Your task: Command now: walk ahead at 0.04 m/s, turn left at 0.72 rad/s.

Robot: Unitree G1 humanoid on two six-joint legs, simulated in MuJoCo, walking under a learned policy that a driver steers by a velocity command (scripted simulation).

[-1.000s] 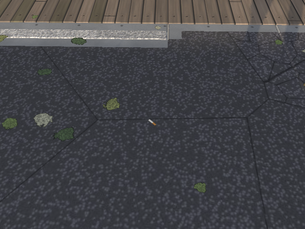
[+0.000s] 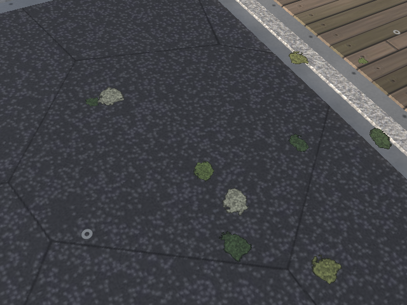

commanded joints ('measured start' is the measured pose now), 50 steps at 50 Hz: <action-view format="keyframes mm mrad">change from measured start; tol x16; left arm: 1 63 88 25 -34 -6 2 5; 50 56 39 -2 285 -11 -43 2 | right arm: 1 4 -143 -41 -51 -6 -23 2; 50 48 -35 47 352 4 -66 -43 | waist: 1 4 104 -204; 11 27 142 -155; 14 12 -187 -79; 26 -4 -117 -129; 29 73 201 -115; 50 20 44 -47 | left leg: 1 189 250 -283 -172 423 177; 11 23 192 -369 -126 104 68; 14 -53 -47 -88 267 -359 -56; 18 -26 -26 -85 419 -244 -89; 24 95 21 34 15 -269 -96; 28 378 244 -204 -262 185 -24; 29 196 273 -206 -211 254 26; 50 180 160 -124 -253 26 -10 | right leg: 1 -9 21 26 -67 31 -21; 11 347 95 -2 -630 195 -110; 13 359 -251 410 -885 151 -210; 16 164 -212 315 -859 305 -291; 26 376 -101 157 -652 690 -214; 29 332 30 42 -693 250 -106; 50 371 -12 81 -748 348 -104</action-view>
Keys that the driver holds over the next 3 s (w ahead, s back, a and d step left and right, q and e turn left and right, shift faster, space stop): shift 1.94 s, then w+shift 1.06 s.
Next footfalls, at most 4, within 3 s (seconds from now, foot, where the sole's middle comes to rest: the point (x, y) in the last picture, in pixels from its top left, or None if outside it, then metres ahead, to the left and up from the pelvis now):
0.24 right None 0.08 -0.13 -0.77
0.54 left None -0.01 0.08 -0.77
2.54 right None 0.43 -0.10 -0.77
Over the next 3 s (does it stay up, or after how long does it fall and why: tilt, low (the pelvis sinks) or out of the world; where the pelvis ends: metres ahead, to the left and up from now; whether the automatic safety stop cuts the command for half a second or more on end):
stays up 0.65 0.00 -0.02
